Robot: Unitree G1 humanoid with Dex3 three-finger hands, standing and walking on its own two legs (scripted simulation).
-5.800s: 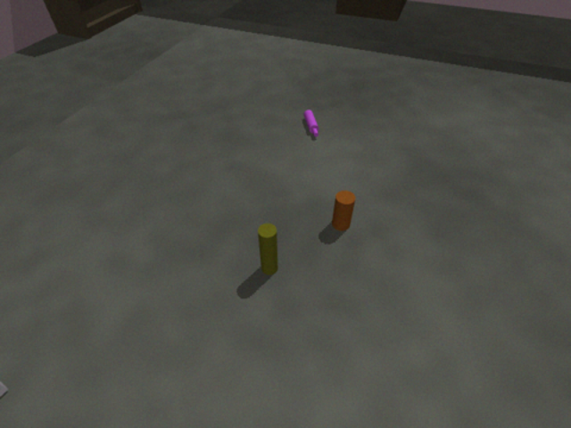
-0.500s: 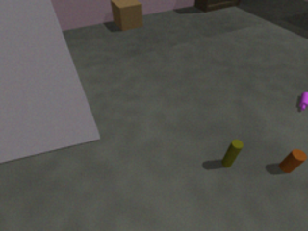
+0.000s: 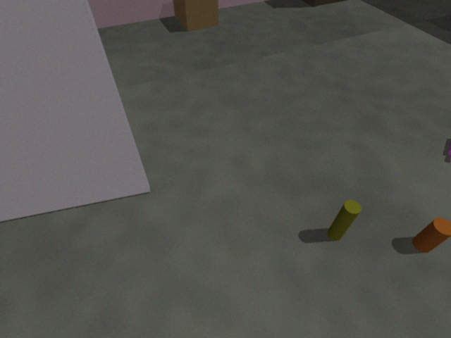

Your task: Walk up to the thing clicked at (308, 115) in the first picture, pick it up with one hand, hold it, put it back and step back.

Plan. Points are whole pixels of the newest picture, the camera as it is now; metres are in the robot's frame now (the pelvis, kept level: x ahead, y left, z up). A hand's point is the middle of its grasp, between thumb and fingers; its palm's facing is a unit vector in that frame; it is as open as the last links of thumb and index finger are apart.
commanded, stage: walk up
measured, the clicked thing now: out of the picture +1.26 -1.46 -0.75
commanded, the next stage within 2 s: none
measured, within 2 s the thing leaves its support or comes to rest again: neither
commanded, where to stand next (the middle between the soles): +0.04 -0.01 m, yaw +71 degrees
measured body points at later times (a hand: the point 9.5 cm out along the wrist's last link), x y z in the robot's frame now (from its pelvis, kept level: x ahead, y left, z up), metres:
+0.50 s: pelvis -0.01 -0.02 -0.03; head +0.02 +0.03 +0.41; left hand -0.03 +0.31 -0.16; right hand +0.21 -0.28 -0.11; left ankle -0.02 +0.11 -0.74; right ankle +0.01 -0.14 -0.70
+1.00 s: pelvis -0.01 -0.09 -0.01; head +0.03 -0.08 +0.44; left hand -0.23 +0.18 -0.08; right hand +0.31 -0.21 -0.13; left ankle -0.12 +0.03 -0.69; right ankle +0.10 -0.16 -0.74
